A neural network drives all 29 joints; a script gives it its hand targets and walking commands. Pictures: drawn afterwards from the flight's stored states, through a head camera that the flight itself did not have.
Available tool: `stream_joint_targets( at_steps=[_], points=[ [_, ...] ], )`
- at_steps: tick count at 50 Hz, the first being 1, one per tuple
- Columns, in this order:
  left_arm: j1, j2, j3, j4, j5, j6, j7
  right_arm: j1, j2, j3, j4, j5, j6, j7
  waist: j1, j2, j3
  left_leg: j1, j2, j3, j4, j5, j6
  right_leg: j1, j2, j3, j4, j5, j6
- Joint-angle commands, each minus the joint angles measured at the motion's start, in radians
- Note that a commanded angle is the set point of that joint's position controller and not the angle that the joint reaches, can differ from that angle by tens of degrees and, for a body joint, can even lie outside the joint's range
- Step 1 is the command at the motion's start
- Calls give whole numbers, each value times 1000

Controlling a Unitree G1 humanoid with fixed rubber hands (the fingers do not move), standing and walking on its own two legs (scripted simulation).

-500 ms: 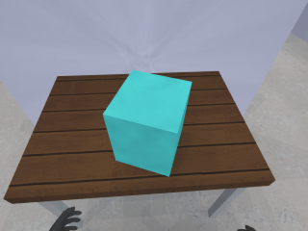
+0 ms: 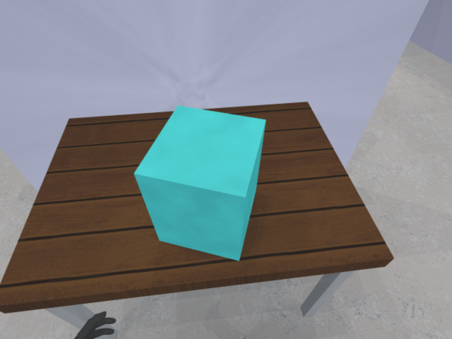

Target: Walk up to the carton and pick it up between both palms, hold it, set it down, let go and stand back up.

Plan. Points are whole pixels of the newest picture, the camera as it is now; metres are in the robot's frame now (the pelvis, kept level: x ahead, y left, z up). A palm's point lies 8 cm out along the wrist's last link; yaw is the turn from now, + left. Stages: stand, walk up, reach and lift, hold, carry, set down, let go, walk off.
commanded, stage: walk up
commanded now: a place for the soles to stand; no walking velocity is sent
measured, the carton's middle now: (209, 184) +0.46 +0.04 -0.01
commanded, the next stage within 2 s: reach and lift in 0.58 s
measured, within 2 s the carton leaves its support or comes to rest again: neither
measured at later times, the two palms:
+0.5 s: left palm out of the picture +0.10 +0.27 -0.09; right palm out of the picture +0.06 -0.26 -0.11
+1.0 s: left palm (90, 328) +0.18 +0.24 -0.07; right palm out of the picture +0.14 -0.23 -0.08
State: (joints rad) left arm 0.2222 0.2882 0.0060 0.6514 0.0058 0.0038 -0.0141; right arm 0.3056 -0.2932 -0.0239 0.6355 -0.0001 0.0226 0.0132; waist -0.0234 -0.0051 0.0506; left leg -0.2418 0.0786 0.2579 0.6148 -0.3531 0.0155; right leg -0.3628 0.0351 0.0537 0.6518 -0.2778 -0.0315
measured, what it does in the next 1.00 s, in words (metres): stands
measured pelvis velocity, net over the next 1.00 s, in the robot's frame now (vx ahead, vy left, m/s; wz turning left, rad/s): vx -0.01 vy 0.01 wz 0.10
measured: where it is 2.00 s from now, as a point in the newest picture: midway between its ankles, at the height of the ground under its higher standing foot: outside the picture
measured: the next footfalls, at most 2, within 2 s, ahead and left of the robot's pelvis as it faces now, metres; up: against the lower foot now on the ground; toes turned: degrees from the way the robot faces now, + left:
none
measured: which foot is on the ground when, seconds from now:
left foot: down 0.00-1.00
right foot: down 0.00-1.00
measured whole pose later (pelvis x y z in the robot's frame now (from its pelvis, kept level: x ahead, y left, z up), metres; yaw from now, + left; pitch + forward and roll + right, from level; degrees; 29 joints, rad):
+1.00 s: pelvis -0.01 +0.01 +0.00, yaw +6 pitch -6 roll +0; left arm 0.05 0.25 0.01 0.49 0.03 0.30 -0.07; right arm 0.19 -0.14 -0.07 0.70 0.02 -0.14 -0.08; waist -0.07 -0.04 0.13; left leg -0.18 0.06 0.16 0.66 -0.37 0.02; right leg -0.24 0.00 -0.04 0.64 -0.30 -0.02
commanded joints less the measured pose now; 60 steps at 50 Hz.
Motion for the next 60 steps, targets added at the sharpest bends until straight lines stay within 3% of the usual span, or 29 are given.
stream_joint_targets(
  at_steps=[1, 5, 9, 13, 18, 20, 23, 26, 28, 29, 30, 31, 32, 34, 35, 37, 40, 46, 54, 60],
  points=[
    [-8, 155, 53, -93, -2, -18, 15, 31, -138, -33, -65, -2, -22, -4, 2, -54, -99, 121, 62, -183, -94, 98, 31, -55, -136, 246, -171, 207, -70],
    [-2, 137, 52, -95, -3, -13, 10, 16, -161, -35, -53, -1, -24, -7, 12, -13, -88, 71, 123, -191, -157, 112, 62, -16, -74, 159, -90, 194, -45],
    [29, 124, 58, -92, -1, -11, 6, -21, -174, -33, -48, -5, -17, -12, 25, 35, -45, -36, 183, -201, -219, 2, 102, 35, -30, 109, -28, 131, -28],
    [38, 143, 68, -96, 3, -17, 7, -29, -170, -26, -39, -4, -6, -10, 23, 15, 1, -37, 146, -178, -185, -96, 79, -27, -48, 168, -86, 87, -43],
    [39, 168, 69, -97, 2, -22, 17, 6, -156, -25, -28, -2, -5, -3, 1, -64, -40, 89, 63, -161, -77, -36, 48, -132, -109, 307, -199, 41, -71],
    [38, 165, 66, -95, 2, -22, 20, 20, -153, -27, -23, -3, -10, -4, -5, -74, -63, 122, 58, -170, -77, -9, 45, -139, -118, 318, -207, 53, -69],
    [36, 149, 63, -95, 0, -18, 21, 27, -162, -31, -15, -4, -18, -8, -3, -53, -80, 121, 94, -180, -122, 35, 59, -106, -85, 246, -144, 121, -52],
    [56, 118, 64, -96, -3, -14, 15, 1, -186, -37, -13, -7, -19, -15, 11, 24, -81, 37, 201, -211, -209, 88, 119, -13, -11, 110, 18, 161, -26],
    [76, 108, 65, -95, -2, -12, 12, -25, -186, -34, -14, -10, -14, -18, 25, 46, -49, -20, 230, -202, -229, 46, 138, 16, -10, 82, 24, 124, -19],
    [77, 111, 67, -97, -1, -12, 12, -30, -183, -31, -14, -10, -10, -18, 27, 53, -32, -40, 225, -194, -230, 8, 132, 21, -12, 89, 12, 114, -20],
    [-358, 104, 29, -105, -1, 110, 24, -297, -26, -102, 49, -80, -164, 10, 32, 157, 10, -352, 107, -181, -153, -223, 35, 134, 46, -120, 81, -21, -56],
    [-285, 78, -8, -98, 23, 168, 45, -276, -109, -179, 110, -100, -207, 45, 18, 169, 57, -421, 126, -204, -200, -330, 49, 201, 60, -124, 125, -31, -57],
    [-299, 93, -14, -106, 9, 218, 40, -261, -141, -211, 133, -112, -224, 49, -4, 118, 31, -372, 102, -210, -144, -296, 63, 144, 13, -99, 138, -14, -50],
    [-322, 113, -1, -164, -7, 293, 15, -231, -119, -215, 104, -113, -238, 16, -20, -41, -65, -134, 44, -205, 46, -122, 29, -40, -53, -32, 31, -63, -37],
    [-303, 109, 8, -221, -12, 316, 5, -203, -93, -198, 87, -90, -236, 2, -31, -74, -114, 1, 22, -206, 99, -43, 12, -113, -66, -8, -15, -35, -34],
    [-253, 107, 15, -285, -4, 332, -10, -164, -78, -153, 62, -39, -222, -12, -54, -71, -164, 119, -3, -192, 103, 30, -11, -89, -44, -17, -52, 110, -21],
    [-208, 117, 48, -284, 24, 319, -19, -129, -55, -127, 74, -6, -193, -41, -65, -77, -114, 94, -34, -185, 31, 51, -26, 29, -28, -9, -82, 227, -12],
    [-229, 117, 74, -262, 43, 287, -44, -113, 25, -82, 16, 31, -180, -94, -37, -14, 4, 123, -66, -181, -65, 57, -28, 60, -48, -6, -168, 206, -9],
    [-254, 179, 70, -284, -19, 146, -82, -90, 128, -57, -137, -1, -228, -136, -36, 79, -26, 31, -28, -193, -188, -21, 8, 208, -16, -37, -170, 157, 1],
    [-207, 211, 50, -231, -87, 18, -117, -45, 186, -54, -148, 2, -288, -166, -42, 65, -30, 6, -15, -221, -192, 18, 9, 234, -10, -32, -186, 176, -3]
  ],
)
